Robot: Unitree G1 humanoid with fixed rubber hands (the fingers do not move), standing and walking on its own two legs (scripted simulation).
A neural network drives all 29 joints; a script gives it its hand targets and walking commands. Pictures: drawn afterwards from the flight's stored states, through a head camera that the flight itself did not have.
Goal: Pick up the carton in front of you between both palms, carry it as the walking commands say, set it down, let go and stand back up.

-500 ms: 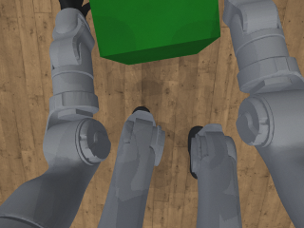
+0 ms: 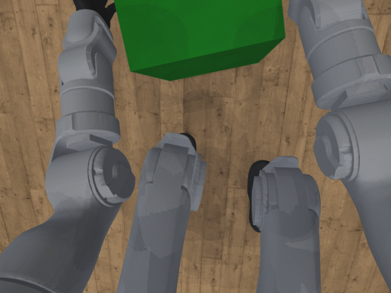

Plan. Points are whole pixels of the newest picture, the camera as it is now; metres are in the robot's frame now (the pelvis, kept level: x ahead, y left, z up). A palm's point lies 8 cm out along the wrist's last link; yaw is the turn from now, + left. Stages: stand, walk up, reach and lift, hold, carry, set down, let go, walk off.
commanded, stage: set down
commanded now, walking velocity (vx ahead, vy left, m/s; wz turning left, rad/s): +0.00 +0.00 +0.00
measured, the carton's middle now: (199, 7) +0.52 +0.12 -0.26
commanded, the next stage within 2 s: none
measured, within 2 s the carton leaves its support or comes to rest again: rests again in 0.76 s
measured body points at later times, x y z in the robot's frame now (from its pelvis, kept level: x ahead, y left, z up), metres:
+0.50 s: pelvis -0.01 -0.01 -0.01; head +0.37 +0.02 +0.22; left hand +0.49 +0.27 -0.19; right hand +0.59 -0.02 -0.19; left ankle +0.11 +0.14 -0.36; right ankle +0.08 -0.10 -0.36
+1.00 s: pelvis -0.01 +0.00 -0.02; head +0.38 +0.03 +0.18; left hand +0.49 +0.31 -0.22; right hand +0.60 -0.06 -0.22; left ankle +0.11 +0.13 -0.36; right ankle +0.08 -0.10 -0.36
